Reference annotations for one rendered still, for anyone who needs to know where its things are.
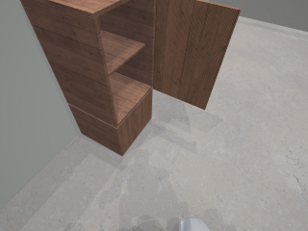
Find cupboard door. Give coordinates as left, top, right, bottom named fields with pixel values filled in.
left=152, top=0, right=241, bottom=110

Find right robot thigh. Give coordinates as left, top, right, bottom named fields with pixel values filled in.
left=179, top=217, right=210, bottom=231

